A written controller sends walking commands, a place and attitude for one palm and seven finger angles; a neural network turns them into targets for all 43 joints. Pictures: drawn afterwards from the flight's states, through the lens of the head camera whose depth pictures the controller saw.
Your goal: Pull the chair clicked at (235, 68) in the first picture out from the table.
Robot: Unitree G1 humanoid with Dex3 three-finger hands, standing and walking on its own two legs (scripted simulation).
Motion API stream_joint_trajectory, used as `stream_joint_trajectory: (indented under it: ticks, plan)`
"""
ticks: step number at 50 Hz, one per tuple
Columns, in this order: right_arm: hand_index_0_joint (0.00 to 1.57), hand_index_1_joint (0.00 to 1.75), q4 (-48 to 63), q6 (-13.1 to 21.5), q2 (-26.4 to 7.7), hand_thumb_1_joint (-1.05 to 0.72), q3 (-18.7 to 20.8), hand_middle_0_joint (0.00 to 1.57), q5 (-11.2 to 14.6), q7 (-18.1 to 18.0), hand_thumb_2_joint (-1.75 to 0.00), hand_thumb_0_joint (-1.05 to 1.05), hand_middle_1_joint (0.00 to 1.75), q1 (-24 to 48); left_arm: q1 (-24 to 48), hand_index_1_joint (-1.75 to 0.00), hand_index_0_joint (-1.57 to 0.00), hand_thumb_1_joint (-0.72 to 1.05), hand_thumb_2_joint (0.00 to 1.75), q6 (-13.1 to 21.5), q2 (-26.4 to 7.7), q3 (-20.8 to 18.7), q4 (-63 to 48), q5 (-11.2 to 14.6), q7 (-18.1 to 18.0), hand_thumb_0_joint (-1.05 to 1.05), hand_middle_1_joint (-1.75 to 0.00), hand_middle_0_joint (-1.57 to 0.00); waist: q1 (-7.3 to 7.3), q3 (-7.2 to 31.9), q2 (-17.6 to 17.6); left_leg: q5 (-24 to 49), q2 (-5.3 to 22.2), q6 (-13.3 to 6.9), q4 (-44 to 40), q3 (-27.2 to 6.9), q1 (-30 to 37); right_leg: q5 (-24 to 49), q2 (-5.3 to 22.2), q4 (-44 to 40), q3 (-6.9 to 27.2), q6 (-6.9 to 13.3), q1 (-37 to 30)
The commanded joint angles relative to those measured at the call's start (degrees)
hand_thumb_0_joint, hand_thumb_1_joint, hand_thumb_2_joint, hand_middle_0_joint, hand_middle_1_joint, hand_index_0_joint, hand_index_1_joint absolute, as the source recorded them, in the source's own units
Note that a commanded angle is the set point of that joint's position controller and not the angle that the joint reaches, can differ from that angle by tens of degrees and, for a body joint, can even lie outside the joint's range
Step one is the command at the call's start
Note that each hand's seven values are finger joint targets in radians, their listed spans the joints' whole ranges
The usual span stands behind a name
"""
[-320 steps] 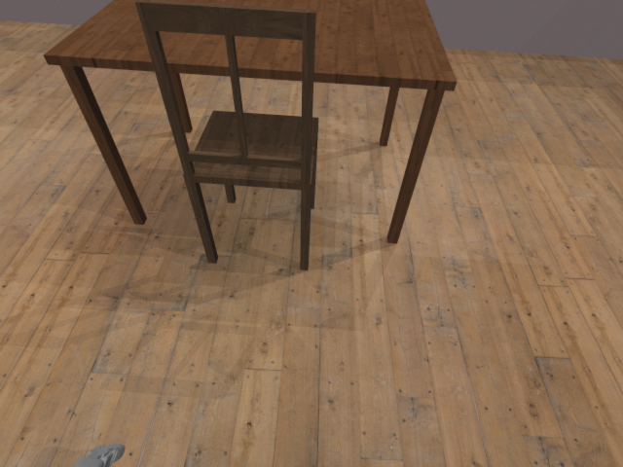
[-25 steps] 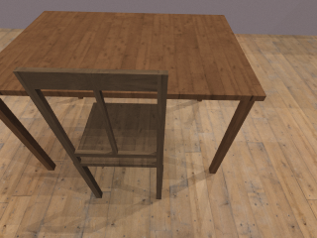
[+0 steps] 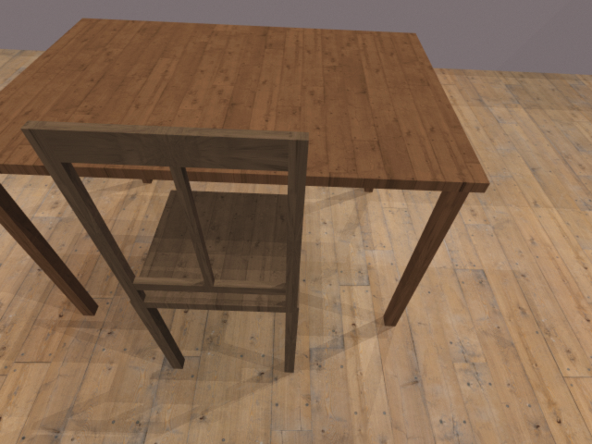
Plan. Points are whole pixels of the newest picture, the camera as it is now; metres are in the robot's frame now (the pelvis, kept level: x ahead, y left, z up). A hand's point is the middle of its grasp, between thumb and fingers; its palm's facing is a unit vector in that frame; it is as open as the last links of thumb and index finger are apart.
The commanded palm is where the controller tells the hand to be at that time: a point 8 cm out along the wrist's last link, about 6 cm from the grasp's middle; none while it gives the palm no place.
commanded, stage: raise the hand toward the chair's back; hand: left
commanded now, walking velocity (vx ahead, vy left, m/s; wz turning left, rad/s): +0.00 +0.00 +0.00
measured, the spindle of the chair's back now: (196, 234) +0.47 +0.22 -0.06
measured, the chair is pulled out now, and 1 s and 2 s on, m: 0.00 0.00 0.00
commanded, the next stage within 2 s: none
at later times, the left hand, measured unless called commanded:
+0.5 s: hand (209, 442) +0.15 +0.13 -0.09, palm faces +0.03 -1.00 +0.04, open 9.3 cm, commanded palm +0.12 +0.21 -0.06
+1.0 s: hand (165, 420) +0.16 +0.18 -0.04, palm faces +0.15 -0.99 -0.07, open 13.7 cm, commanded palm +0.13 +0.23 -0.05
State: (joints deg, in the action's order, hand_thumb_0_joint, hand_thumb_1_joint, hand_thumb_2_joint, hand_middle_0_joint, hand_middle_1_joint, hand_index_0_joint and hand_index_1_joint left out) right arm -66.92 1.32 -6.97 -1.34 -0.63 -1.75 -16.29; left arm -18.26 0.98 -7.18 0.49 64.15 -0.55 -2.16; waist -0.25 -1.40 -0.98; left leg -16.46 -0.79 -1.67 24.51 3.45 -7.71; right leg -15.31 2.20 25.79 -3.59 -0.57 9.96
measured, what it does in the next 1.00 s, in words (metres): lowers itself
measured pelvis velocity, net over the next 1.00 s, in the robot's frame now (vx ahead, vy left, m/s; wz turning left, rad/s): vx -0.06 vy -0.03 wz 0.02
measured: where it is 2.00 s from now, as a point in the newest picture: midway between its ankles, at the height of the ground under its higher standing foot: outside the picture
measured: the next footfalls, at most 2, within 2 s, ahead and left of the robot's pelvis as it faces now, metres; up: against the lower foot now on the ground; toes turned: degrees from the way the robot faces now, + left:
none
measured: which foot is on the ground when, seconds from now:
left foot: down 0.00-1.00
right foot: down 0.00-1.00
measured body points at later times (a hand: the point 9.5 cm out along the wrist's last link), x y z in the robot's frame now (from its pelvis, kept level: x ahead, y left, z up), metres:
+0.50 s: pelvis -0.05 -0.03 -0.08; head +0.01 +0.00 +0.36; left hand +0.14 +0.18 -0.09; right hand +0.19 -0.28 -0.11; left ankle -0.04 +0.10 -0.74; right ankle -0.02 -0.12 -0.74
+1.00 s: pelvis -0.06 -0.03 -0.09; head +0.01 -0.02 +0.35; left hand +0.15 +0.23 -0.04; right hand +0.09 -0.27 -0.19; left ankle -0.04 +0.10 -0.74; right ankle -0.02 -0.12 -0.74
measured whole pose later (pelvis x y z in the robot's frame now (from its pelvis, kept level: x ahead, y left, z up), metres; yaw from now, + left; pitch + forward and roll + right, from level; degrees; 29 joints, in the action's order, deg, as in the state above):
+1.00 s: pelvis -0.06 -0.03 -0.09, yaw +1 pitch +16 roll -1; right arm -33.3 10.6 -11.7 1.9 1.2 -3.0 -16.7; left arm -25.0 22.9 -11.1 -12.0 -2.5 14.9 9.8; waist 0.7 8.5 1.1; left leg -30.1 2.3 0.3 66.6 0.2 -52.1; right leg -28.0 1.4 64.8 -6.2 2.4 52.4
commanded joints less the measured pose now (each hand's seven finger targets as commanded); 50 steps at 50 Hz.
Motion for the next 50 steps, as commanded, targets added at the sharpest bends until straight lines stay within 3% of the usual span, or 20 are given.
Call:
stream_joint_trajectory:
  ticks: [1,2,3,4,5,7,8,11,14,16,18,20,24,27,30,33,39,42,45,50]
  plan:
    - [0.2,0.3,1.2,0.9,-4.8,-0.9,0.9,0.2,0.2,-0.4,-0.9,0.0,0.3,-4.0,-4.9,-0.3,-0.2,0.9,0.9,0.5,-4.9,-1.0,-1.3,-0.1,-0.4,0.0,-0.3,-0.2,-0.2,-3.0,0.7,11.6,6.0,-0.5,-4.9,-5.6,-3.4,10.8,4.4,-3.5,4.9,2.4,-0.3]
    - [0.2,0.3,1.0,0.9,-4.8,-0.9,0.9,0.2,0.2,-0.4,-0.9,0.0,0.3,-4.0,-4.9,-0.3,-0.2,0.9,0.9,0.5,-4.9,-1.0,-1.3,-0.1,-0.4,0.0,-0.3,-0.2,-0.25,-3.0,1.0,11.6,6.0,-0.5,-4.9,-5.5,-3.3,10.7,4.5,-3.5,4.7,2.3,-0.2]
    - [0.2,0.3,5.9,1.2,-7.7,-0.9,1.4,0.2,0.8,0.1,-0.9,0.0,0.3,1.4,-6.7,-0.3,-0.2,0.9,0.9,1.7,-7.7,-0.9,0.6,-0.9,-2.5,0.0,-0.3,-0.2,-1.61,-4.4,-2.0,20.1,6.9,1.3,6.4,-4.2,-7.7,33.1,7.1,-2.6,6.9,1.6,1.2]
    - [0.2,0.3,26.7,9.7,-18.2,-0.9,3.1,0.2,2.7,-1.9,-0.9,0.0,0.3,-1.0,34.7,-0.3,-0.2,0.88,0.89,13.3,-17.0,-4.0,-89.5,11.0,-1.8,0.0,-0.3,-0.2,5.88,23.7,12.6,26.2,1.9,0.6,0.0,-4.3,8.0,24.1,1.0,3.0,2.3,2.2,-3.3]
    - [0.2,0.3,22.9,14.4,-12.0,-0.9,0.6,0.2,3.4,-3.7,-0.9,0.0,0.3,5.5,28.3,-0.29,-0.2,0.85,0.88,11.1,-19.8,-7.8,-86.3,8.8,-4.9,0.0,-0.29,-0.2,3.42,19.0,15.6,27.3,4.1,1.1,-1.1,-2.3,10.2,10.1,-1.2,6.1,1.6,2.0,1.6]
    - [0.2,0.3,19.8,17.2,-9.8,-0.9,2.1,0.2,3.6,-2.5,-0.9,0.0,0.3,1.9,-5.4,-0.29,-0.19,0.81,0.86,0.5,3.0,4.7,-54.5,7.7,-6.5,0.0,-0.29,-0.19,2.48,7.3,8.0,20.5,3.7,1.5,-1.9,-5.0,-1.1,-0.7,-1.1,7.2,-1.7,2.0,9.4]
    - [0.2,0.3,24.0,17.6,-12.1,-0.9,2.6,0.2,4.2,-2.4,-0.9,0.0,0.3,1.3,0.4,-0.28,-0.19,0.78,0.85,0.3,4.3,6.8,-66.7,9.9,-5.4,0.0,-0.28,-0.19,2.51,4.9,7.6,15.1,3.3,1.3,0.0,-6.2,-4.7,2.8,-0.9,6.1,-2.6,1.8,8.5]
    - [0.2,0.3,29.7,20.2,-14.7,-0.9,3.7,0.2,1.9,-2.7,-0.9,0.0,0.3,2.0,1.7,-0.27,-0.18,0.71,0.82,7.9,2.2,5.6,-66.9,7.9,-2.9,0.0,-0.27,-0.18,4.74,2.6,-6.9,4.5,0.7,0.5,7.8,-6.3,-13.1,-0.5,-1.9,6.3,-3.1,1.5,15.5]
    - [0.2,0.3,33.7,20.4,-14.2,-0.9,5.7,0.2,0.9,-0.9,-0.9,0.0,0.3,4.5,-12.8,-0.26,-0.17,0.64,0.79,18.6,4.6,1.1,-52.6,10.2,4.0,0.0,-0.26,-0.17,-0.24,0.9,-21.7,-2.7,0.6,1.4,15.9,-5.5,-26.8,-11.1,-1.8,12.9,-3.1,1.5,25.9]
    - [0.2,0.3,37.2,19.1,-14.3,-0.9,6.5,0.2,0.8,1.3,-0.9,0.0,0.3,6.8,-21.1,-0.25,-0.17,0.6,0.77,25.9,-1.0,-7.0,-51.6,13.1,11.1,0.0,-0.25,-0.17,-4.62,5.7,-15.8,-0.1,-0.9,2.8,19.8,-3.2,-30.5,-5.9,-1.5,18.0,-1.3,2.8,22.8]
    - [0.2,0.3,41.1,17.4,-14.6,-0.9,7.3,0.2,0.4,2.5,-0.9,0.0,0.3,9.7,-19.0,-0.25,-0.16,0.55,0.75,32.8,-6.6,-13.6,-52.3,13.5,16.4,0.0,-0.25,-0.16,-5.26,10.2,-8.1,1.7,-1.8,3.0,25.3,-1.6,-34.8,0.6,-1.1,24.6,-0.2,3.4,22.4]
    - [0.2,0.3,43.2,14.7,-13.8,-0.9,7.4,0.2,0.6,3.0,-0.9,0.0,0.3,10.6,-19.0,-0.24,-0.16,0.5,0.73,32.6,-10.5,-16.5,-52.2,10.9,15.9,0.0,-0.24,-0.16,-7.51,12.2,3.0,1.1,-2.0,2.7,27.5,-0.3,-38.4,1.6,-0.7,28.6,1.4,4.0,24.3]
    - [0.2,0.3,48.7,12.6,-12.1,-0.9,6.8,0.2,0.5,2.9,-0.9,0.0,0.3,10.3,-5.7,-0.22,-0.15,0.41,0.69,33.4,-9.8,-13.2,-74.4,10.9,11.2,0.0,-0.22,-0.15,-4.96,22.1,10.1,1.1,-1.2,1.3,31.8,-0.6,-37.2,1.9,-1.2,31.8,3.6,3.5,27.2]
    - [0.2,0.3,46.9,12.7,-11.3,-0.9,6.7,0.2,0.1,1.2,-0.9,0.0,0.3,7.1,0.1,-0.21,-0.14,0.34,0.66,38.9,-9.7,-12.3,-88.0,13.0,10.1,0.0,-0.21,-0.14,-0.44,28.7,9.1,3.3,0.1,0.3,37.1,-2.8,-35.8,3.2,-1.8,32.3,5.3,2.6,29.1]
    - [0.2,0.3,44.0,14.7,-12.6,-0.9,5.4,0.2,0.1,-0.2,-0.9,0.0,0.3,6.5,5.9,-0.2,-0.14,0.27,0.63,42.0,-6.5,-4.9,-88.9,14.5,15.2,0.0,-0.2,-0.14,5.21,24.0,6.3,0.0,1.0,-0.3,41.4,-4.8,-38.9,-2.3,-2.5,31.9,5.8,2.4,37.1]
    - [0.2,0.3,42.1,16.3,-13.9,-0.9,5.0,0.2,1.4,-1.6,-0.9,0.0,0.3,6.3,4.2,-0.19,-0.13,0.2,0.6,38.5,-7.5,-3.4,-78.6,15.6,21.5,0.0,-0.19,-0.13,7.07,18.6,0.2,-8.2,1.3,-0.4,43.0,-5.3,-45.7,-13.7,-2.0,28.6,7.3,1.6,38.7]
    - [0.2,0.3,47.2,13.1,-13.6,-0.9,4.9,0.2,3.9,-3.0,-0.9,0.0,0.3,9.4,-5.3,-0.17,-0.12,0.06,0.54,16.9,-15.2,-16.5,-71.4,18.6,24.3,0.0,-0.17,-0.12,-1.94,26.5,-3.8,-6.6,-0.6,-0.4,37.8,-3.5,-46.7,-16.9,0.3,23.9,10.0,0.4,23.5]
    - [0.2,0.3,47.4,12.3,-10.6,-0.9,5.0,0.2,3.3,-2.5,-0.9,0.0,0.3,9.8,-6.7,-0.16,-0.11,-0.01,0.51,16.3,-14.6,-21.7,-79.6,20.0,17.2,0.0,-0.16,-0.11,-4.63,29.4,-0.4,0.0,-0.1,0.3,35.6,-4.1,-42.4,-6.0,-0.3,26.7,7.3,1.0,19.8]
    - [0.2,0.3,44.9,12.7,-9.4,-0.9,5.0,0.2,2.3,-1.9,-0.9,0.0,0.3,8.8,-6.6,-0.15,-0.1,-0.08,0.48,22.2,-12.3,-20.4,-81.4,18.3,11.2,0.0,-0.15,-0.1,-4.11,25.9,0.3,2.8,0.5,0.8,34.2,-4.6,-41.5,0.7,-1.3,29.2,4.2,1.5,22.5]
    - [0.2,0.3,42.6,14.0,-12.3,-0.9,5.1,0.2,1.9,-1.1,-0.9,0.0,0.3,6.6,-1.8,-0.13,-0.09,-0.2,0.43,30.1,-7.3,-8.8,-72.3,13.4,13.6,0.0,-0.13,-0.09,3.16,13.5,0.1,-7.2,0.7,0.2,35.0,-5.1,-44.4,-14.2,-1.8,28.2,2.9,1.7,37.7]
